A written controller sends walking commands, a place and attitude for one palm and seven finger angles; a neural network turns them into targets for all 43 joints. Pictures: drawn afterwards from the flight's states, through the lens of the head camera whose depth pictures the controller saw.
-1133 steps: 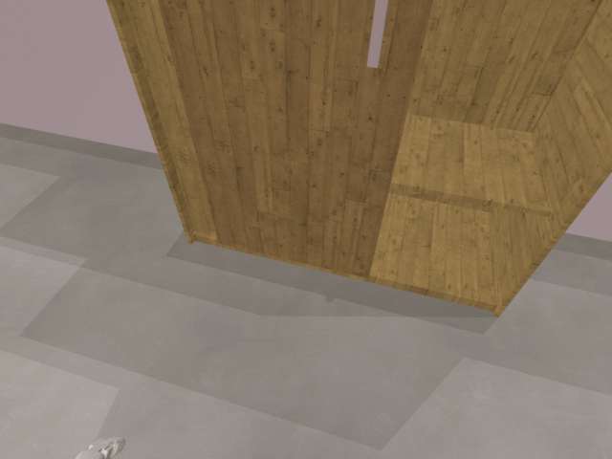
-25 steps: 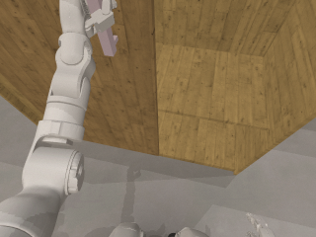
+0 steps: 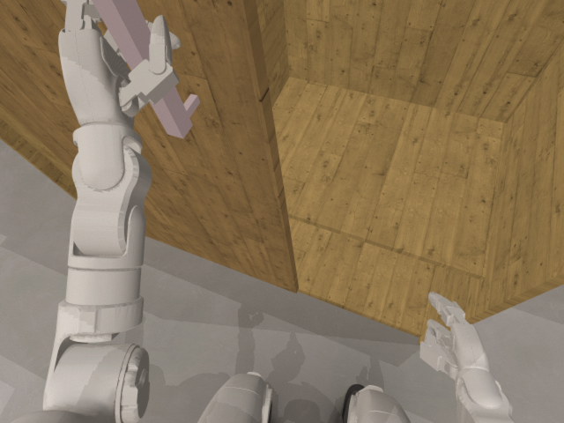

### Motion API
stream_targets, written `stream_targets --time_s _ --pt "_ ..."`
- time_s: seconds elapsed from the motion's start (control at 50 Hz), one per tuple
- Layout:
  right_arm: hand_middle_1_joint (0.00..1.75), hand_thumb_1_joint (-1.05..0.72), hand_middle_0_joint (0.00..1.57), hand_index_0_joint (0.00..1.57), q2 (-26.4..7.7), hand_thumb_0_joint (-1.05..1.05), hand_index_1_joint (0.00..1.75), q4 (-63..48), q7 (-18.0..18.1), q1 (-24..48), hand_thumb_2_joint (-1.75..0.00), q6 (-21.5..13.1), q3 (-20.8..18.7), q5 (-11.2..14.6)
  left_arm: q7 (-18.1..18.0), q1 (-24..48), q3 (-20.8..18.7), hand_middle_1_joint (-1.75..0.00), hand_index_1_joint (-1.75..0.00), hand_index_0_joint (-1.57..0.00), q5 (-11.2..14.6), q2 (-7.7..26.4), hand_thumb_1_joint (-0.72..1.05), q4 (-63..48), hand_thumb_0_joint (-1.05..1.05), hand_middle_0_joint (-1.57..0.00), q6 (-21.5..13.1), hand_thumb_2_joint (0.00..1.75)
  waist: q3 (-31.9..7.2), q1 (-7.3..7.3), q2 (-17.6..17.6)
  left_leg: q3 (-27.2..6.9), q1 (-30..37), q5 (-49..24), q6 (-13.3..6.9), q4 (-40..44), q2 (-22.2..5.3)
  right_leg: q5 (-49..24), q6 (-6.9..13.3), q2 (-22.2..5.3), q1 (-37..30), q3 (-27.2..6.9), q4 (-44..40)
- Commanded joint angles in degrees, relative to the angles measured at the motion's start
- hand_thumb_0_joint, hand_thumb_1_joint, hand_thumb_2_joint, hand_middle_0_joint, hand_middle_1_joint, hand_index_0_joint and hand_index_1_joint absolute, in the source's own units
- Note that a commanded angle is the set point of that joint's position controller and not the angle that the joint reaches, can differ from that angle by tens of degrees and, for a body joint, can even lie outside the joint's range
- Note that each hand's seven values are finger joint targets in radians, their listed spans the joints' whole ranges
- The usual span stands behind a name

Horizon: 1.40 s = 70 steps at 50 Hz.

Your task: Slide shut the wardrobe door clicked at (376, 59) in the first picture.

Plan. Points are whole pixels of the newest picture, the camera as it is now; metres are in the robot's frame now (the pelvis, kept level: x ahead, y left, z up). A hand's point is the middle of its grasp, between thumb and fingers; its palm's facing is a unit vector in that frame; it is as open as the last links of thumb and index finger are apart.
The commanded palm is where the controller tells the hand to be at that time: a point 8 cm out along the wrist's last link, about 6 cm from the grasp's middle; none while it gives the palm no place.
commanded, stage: step sideways, sliding the door along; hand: left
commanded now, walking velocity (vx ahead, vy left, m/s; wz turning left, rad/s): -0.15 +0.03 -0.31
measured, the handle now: (143, 21) +0.44 +0.20 +0.26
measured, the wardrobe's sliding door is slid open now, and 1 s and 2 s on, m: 0.42 0.12 0.00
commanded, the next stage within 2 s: none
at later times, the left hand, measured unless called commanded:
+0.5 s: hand (306, 106) +0.37 +0.03 +0.24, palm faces +0.11 -0.99 -0.04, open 7.3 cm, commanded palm +0.34 +0.03 +0.23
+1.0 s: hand (479, 157) +0.33 -0.10 +0.23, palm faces -0.01 -1.00 -0.07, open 7.7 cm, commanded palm +0.31 -0.09 +0.23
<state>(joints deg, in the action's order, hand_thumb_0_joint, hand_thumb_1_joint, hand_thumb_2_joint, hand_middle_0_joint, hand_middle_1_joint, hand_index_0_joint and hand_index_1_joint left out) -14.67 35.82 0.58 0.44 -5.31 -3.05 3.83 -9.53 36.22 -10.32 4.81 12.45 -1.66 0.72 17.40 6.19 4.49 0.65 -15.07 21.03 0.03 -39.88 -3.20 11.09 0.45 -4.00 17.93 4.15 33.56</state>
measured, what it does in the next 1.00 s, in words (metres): steps to the right: left foot, then right foot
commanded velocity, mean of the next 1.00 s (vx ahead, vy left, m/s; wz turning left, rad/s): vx -0.29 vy -0.25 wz -0.20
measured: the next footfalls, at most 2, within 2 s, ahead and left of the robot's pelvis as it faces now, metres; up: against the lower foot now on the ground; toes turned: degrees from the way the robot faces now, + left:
left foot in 0.02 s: +0.09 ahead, +0.11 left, +0.00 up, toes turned +5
right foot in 0.72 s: +0.08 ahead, -0.26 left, +0.00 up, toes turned -10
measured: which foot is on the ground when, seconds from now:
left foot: up 0.00-0.00, down 0.02-0.74, up 0.76-0.88, down 0.90-1.00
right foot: down 0.00-0.48, up 0.50-0.70, down 0.72-0.92, up 0.94-1.00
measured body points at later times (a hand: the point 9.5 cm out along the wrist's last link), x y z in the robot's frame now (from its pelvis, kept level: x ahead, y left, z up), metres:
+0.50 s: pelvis +0.04 -0.07 +0.00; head +0.13 -0.09 +0.44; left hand +0.36 +0.08 +0.24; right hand +0.27 -0.29 -0.09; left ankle +0.05 +0.11 -0.73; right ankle +0.05 -0.15 -0.71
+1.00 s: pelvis -0.05 -0.17 +0.00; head +0.02 -0.19 +0.44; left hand +0.32 -0.05 +0.23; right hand +0.10 -0.43 -0.11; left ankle +0.00 -0.01 -0.73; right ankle -0.02 -0.26 -0.70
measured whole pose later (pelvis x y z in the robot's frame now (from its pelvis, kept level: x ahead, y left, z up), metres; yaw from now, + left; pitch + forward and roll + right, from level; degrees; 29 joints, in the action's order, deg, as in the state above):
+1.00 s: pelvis -0.05 -0.17 +0.00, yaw -12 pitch -3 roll +1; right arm -11.3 35.9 -3.1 -3.2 -4.0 -4.0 0.7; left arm -8.5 23.6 -6.6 2.2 11.0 -11.7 -5.1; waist 13.3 2.2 0.3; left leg 6.6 -14.1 14.2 4.0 -32.4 -8.2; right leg 23.6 0.8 3.1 25.7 0.0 50.5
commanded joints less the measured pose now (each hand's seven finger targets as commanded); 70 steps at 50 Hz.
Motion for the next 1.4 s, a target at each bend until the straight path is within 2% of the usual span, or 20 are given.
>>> stream_targets --time_s 0.0,0.06,0.22,0.3,0.4,0.46,0.48,0.64,0.68,0.76,0.86,0.9,0.92,1.1,1.14,1.18,1.2,1.3,1.34,1.38 --pt "0.30 -0.90 0.20 0.20 -3.93 0.00 0.30 -10.56 -0.91 1.34 -0.90 -2.73 -2.81 -0.35 6.71 23.47 23.79 -1.40 -1.40 -0.45 0.71 -7.44 0.90 -32.21 0.00 -0.45 -11.47 0.90 -42.34 -6.69 2.91 -6.27 27.78 -53.56 -7.23 11.50 -17.39 -6.54 -1.04 -0.53 -2.16 -4.36 13.85" --pt "0.30 -0.90 0.20 0.20 -3.84 0.00 0.30 -11.82 -3.01 0.25 -0.90 -3.01 -2.41 -0.85 7.75 24.70 26.61 -1.40 -1.40 -0.45 -1.04 -9.84 0.90 -36.07 0.00 -0.45 -12.27 0.90 -36.91 -8.21 7.30 -2.19 27.74 -57.03 -10.81 12.21 -20.57 16.94 -0.47 1.33 7.60 -5.87 23.90" --pt "0.30 -0.90 0.20 0.20 -4.37 0.00 0.30 -12.11 -4.45 -1.07 -0.90 -2.99 -1.29 -0.36 7.27 11.97 21.12 -1.40 -1.40 -0.45 -3.59 -2.98 0.90 -35.49 0.00 -0.45 -13.54 0.90 -31.38 -7.59 2.78 6.56 26.24 -59.51 -2.44 -4.18 -15.00 -13.69 -0.56 4.50 -6.83 0.53 -6.88" --pt "0.30 -0.90 0.20 0.20 -0.95 0.00 0.30 -12.38 -3.23 0.04 -0.90 -2.51 -1.30 -0.18 5.99 2.94 19.05 -1.40 -1.40 -0.45 -3.07 -0.82 0.90 -39.04 0.00 -0.45 -13.74 0.90 -33.29 -5.98 -22.61 -0.07 -6.18 15.00 1.35 -18.14 -1.19 -82.89 8.49 -14.12 -27.13 -24.37 -2.53" --pt "0.30 -0.90 0.20 0.20 -0.07 0.00 0.30 -10.35 -3.31 1.39 -0.90 -1.39 -0.29 -1.62 4.76 -0.83 22.73 -1.40 -1.40 -0.45 -2.22 -3.53 0.90 -49.38 0.00 -0.45 -16.19 0.90 -38.80 -8.77 -9.16 3.21 10.04 -18.10 1.29 13.81 -4.53 -58.04 4.97 -8.09 -20.79 -14.36 5.02" --pt "0.30 -0.90 0.20 0.20 -3.46 0.00 0.30 -12.86 -5.30 1.76 -0.90 -1.29 -2.77 -2.22 7.21 -2.89 26.06 -1.40 -1.40 -0.45 -2.88 -6.52 0.90 -47.47 0.00 -0.45 -17.84 0.90 -39.26 -7.13 6.02 -9.74 27.86 -69.97 -11.27 13.98 -28.86 15.67 -0.69 1.96 5.25 -7.79 22.91" --pt "0.30 -0.90 0.20 0.20 -4.50 0.00 0.30 -11.87 -5.68 0.12 -0.90 -1.00 -2.99 -2.57 7.39 -2.25 24.20 -1.40 -1.40 -0.45 -4.72 -5.83 0.90 -42.76 0.00 -0.45 -17.49 0.90 -36.37 -7.47 3.25 -5.16 28.22 -69.98 -12.26 14.17 -28.84 20.58 -0.57 3.40 9.12 -8.96 29.02" --pt "0.30 -0.90 0.20 0.20 -2.12 0.00 0.30 -10.79 -4.89 2.22 -0.90 -2.58 -1.67 -2.44 7.16 4.89 19.15 -1.40 -1.40 -0.45 -5.97 -1.75 0.90 -37.08 0.00 -0.45 -15.92 0.90 -28.74 -8.43 8.10 7.84 15.90 -47.21 -2.43 3.15 -20.25 3.83 -0.79 4.26 -2.87 -1.05 5.82" --pt "0.30 -0.90 0.20 0.20 -1.51 0.00 0.30 -10.51 -4.49 1.99 -0.90 -3.26 -1.69 -1.07 7.44 6.84 16.95 -1.40 -1.40 -0.45 -5.84 0.80 0.90 -37.07 0.00 -0.45 -15.83 0.90 -31.37 -7.88 -0.28 8.48 13.17 -32.87 -1.77 -3.03 -14.29 -14.44 -1.32 3.33 -9.44 -0.42 -4.89" --pt "0.30 -0.90 0.20 0.20 -0.37 0.00 0.30 -9.10 -3.15 3.38 -0.90 -4.32 -1.98 -1.20 5.67 4.96 14.15 -1.40 -1.40 -0.45 -3.62 4.31 0.90 -38.08 0.00 -0.45 -14.66 0.90 -35.86 -6.98 -24.03 0.21 -2.81 15.60 1.06 -19.88 -0.68 -60.37 6.87 -12.82 -13.31 -23.39 -5.80" --pt "0.30 -0.90 0.20 0.20 -0.75 0.00 0.30 -7.06 -2.48 1.80 -0.90 -2.41 -1.47 -2.27 4.81 8.39 14.36 -1.40 -1.40 -0.45 -2.18 2.32 0.90 -37.96 0.00 -0.45 -15.90 0.90 -40.83 -9.50 -8.78 3.27 14.03 -20.15 0.90 18.50 -7.17 -35.25 2.70 -3.84 -12.21 -10.87 5.02" --pt "0.30 -0.90 0.20 0.20 -3.53 0.00 0.30 -9.12 -3.14 1.05 -0.90 -1.98 -3.51 -2.95 5.91 8.89 13.75 -1.40 -1.40 -0.45 -1.80 1.65 0.90 -34.06 0.00 -0.45 -16.33 0.90 -39.97 -7.86 5.94 -11.36 22.86 -56.71 -9.44 17.02 -27.53 6.66 -0.80 2.92 2.80 -7.50 17.25" --pt "0.30 -0.90 0.20 0.20 -3.84 0.00 0.30 -8.87 -4.39 -0.45 -0.90 -0.87 -3.33 -2.99 6.52 6.50 12.58 -1.40 -1.40 -0.45 -2.93 1.87 0.90 -28.65 0.00 -0.45 -15.66 0.90 -38.96 -7.00 8.01 -10.29 21.76 -53.61 -12.45 16.96 -29.73 19.38 -0.47 4.58 4.99 -8.73 25.36" --pt "0.30 -0.90 0.20 0.20 -4.80 0.00 0.30 -7.95 -3.66 -1.79 -0.90 -0.29 -2.20 -0.85 6.94 19.56 12.32 -1.40 -1.40 -0.45 -2.57 2.62 0.90 -16.84 0.00 -0.45 -11.48 0.90 -32.12 -7.44 8.83 2.47 12.73 -29.76 -2.54 5.08 -17.13 0.41 -1.48 4.21 -8.19 -1.26 -7.01" --pt "0.30 -0.90 0.20 0.20 -3.52 0.00 0.30 -7.95 -2.95 -2.48 -0.90 -0.54 -1.30 -0.11 6.94 20.32 11.34 -1.40 -1.40 -0.45 -2.11 4.07 0.90 -14.99 0.00 -0.45 -11.25 0.90 -32.24 -7.76 1.91 4.81 11.27 -21.23 -1.83 0.16 -10.56 -5.46 -1.23 3.05 -9.45 -1.18 -14.97" --pt "0.30 -0.90 0.20 0.20 -2.83 0.00 0.30 -7.42 -1.92 -1.27 -0.90 -0.84 -2.13 0.14 6.07 23.10 9.70 -1.40 -1.40 -0.45 -1.61 6.71 0.90 -13.56 0.00 -0.45 -10.64 0.90 -34.63 -8.05 -21.88 4.67 -0.09 -2.37 -0.41 -12.31 -2.10 -29.24 4.66 -6.12 -14.60 -14.85 -12.33" --pt "0.30 -0.90 0.20 0.20 -3.04 0.00 0.30 -6.72 -1.33 0.76 -0.90 -1.12 -2.02 -0.07 5.21 23.86 6.91 -1.40 -1.40 -0.45 -2.05 9.36 0.90 -11.88 0.00 -0.45 -10.32 0.90 -33.55 -6.69 -23.17 1.49 -5.08 6.89 -0.02 -18.51 -0.34 -38.80 7.10 -8.24 -16.73 -18.35 -9.89" --pt "0.30 -0.90 0.20 0.20 -1.53 0.00 0.30 -3.82 0.77 -2.07 -0.90 -0.52 -0.33 -1.55 4.38 26.16 11.28 -1.40 -1.40 -0.45 -0.26 3.93 0.90 -14.70 0.00 -0.45 -11.69 0.90 -38.27 -8.76 -8.29 5.26 9.98 -18.23 -0.64 18.26 -2.31 -35.15 4.08 -4.99 -18.44 -8.54 0.50" --pt "0.30 -0.90 0.20 0.20 -5.64 0.00 0.30 -5.55 0.07 -2.98 -0.90 -0.52 -2.32 -1.84 5.42 25.98 12.48 -1.40 -1.40 -0.45 0.69 2.35 0.90 -14.13 0.00 -0.45 -11.85 0.90 -40.22 -8.37 6.09 -13.92 29.42 -57.40 -8.58 14.65 -20.54 -5.19 -1.09 1.80 2.74 -4.22 10.37" --pt "0.30 -0.90 0.20 0.20 -4.09 0.00 0.30 -6.17 -1.68 -2.06 -0.90 0.13 -1.89 -2.39 6.85 28.66 11.77 -1.40 -1.40 -0.45 -0.43 2.73 0.90 -11.81 0.00 -0.45 -11.65 0.90 -36.84 -6.72 7.95 -12.81 32.10 -60.07 -12.48 13.82 -25.27 15.17 -0.14 2.78 9.21 -8.19 13.35"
